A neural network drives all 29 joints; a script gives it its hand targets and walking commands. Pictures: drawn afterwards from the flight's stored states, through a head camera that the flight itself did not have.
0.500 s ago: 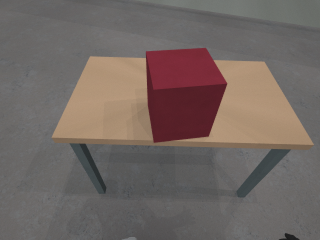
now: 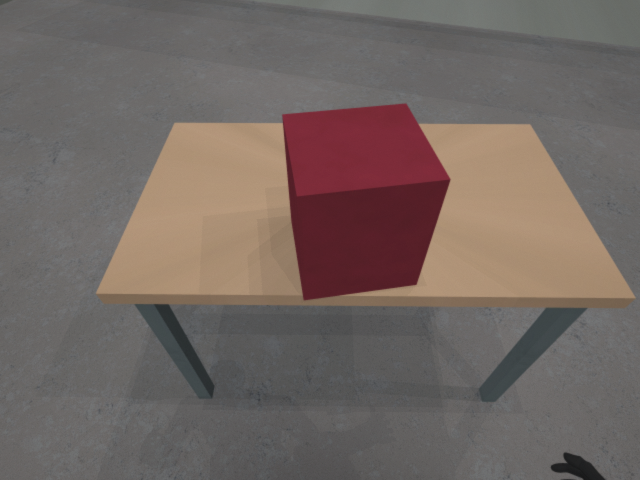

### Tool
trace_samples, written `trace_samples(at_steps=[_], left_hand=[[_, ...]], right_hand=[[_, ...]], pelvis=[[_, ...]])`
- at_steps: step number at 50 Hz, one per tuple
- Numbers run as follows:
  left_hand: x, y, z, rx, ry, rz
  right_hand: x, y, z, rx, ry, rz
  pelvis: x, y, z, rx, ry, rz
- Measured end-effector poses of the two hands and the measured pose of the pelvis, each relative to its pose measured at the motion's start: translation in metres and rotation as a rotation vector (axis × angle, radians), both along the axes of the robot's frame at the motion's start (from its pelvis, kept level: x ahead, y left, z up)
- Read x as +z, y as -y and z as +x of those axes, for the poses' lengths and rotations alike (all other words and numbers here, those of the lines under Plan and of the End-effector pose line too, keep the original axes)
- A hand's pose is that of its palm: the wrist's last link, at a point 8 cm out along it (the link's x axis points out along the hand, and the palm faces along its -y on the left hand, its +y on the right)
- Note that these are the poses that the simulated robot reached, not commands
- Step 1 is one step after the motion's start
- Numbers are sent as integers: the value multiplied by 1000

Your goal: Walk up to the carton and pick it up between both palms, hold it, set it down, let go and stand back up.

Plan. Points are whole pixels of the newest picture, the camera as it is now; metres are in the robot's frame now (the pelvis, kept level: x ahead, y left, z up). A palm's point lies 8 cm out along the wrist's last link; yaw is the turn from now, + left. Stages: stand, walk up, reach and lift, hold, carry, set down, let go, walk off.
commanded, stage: walk up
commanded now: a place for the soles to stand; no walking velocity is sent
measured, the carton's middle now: (353, 204) +0.55 -0.04 +0.01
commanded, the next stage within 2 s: stand in 1.74 s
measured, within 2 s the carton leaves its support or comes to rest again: neither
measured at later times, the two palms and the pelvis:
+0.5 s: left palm out of the picture +0.10 +0.28 -0.08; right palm out of the picture +0.11 -0.41 -0.09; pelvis +0.03 -0.06 -0.01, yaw -1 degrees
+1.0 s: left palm (119, 446) +0.19 +0.28 -0.08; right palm (607, 430) +0.21 -0.37 -0.09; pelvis +0.13 -0.05 +0.00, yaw +0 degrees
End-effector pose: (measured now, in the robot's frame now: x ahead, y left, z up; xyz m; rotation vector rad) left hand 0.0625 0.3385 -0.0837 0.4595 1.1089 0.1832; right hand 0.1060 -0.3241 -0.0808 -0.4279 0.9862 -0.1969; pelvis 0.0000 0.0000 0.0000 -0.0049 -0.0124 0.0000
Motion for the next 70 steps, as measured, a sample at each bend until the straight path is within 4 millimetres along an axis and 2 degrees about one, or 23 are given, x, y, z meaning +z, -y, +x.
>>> trace_samples(at_steps=[12,16,21,24,27,31,38,47,51,55,64,70], left_hand=[[3,1,7,-4,26,0],[5,12,20,-25,37,-1],[8,40,39,-46,55,-5],[7,56,40,-30,56,4],[14,63,32,-10,12,20],[29,67,42,-2,-5,45],[34,67,72,-2,-23,57],[5,56,115,3,-12,14],[4,59,131,-6,3,7],[6,62,132,1,4,11],[9,55,144,-2,35,11],[9,53,143,3,43,10]], right_hand=[[4,5,2,2,21,-3],[6,25,-9,-13,7,-25],[3,64,-20,-33,-32,-42],[-6,81,-7,-27,-45,-33],[-5,85,16,-18,-18,-7],[-5,89,34,-6,-27,16],[-9,81,61,-13,-65,39],[-17,49,100,-13,-66,37],[-14,49,106,-20,-67,31],[-15,52,111,-26,-81,34],[-10,43,129,-15,-34,37],[-7,41,137,-13,-10,39]], pelvis=[[1,1,2,-3,4,2],[1,11,8,-20,17,5],[-1,37,21,-34,37,22],[-6,55,30,-20,42,31],[0,65,41,-16,39,44],[8,71,57,-10,41,51],[12,71,88,-9,29,50],[-1,53,124,4,20,31],[1,54,128,-2,14,25],[2,58,131,1,12,24],[3,51,133,3,8,14],[3,49,133,3,9,13]])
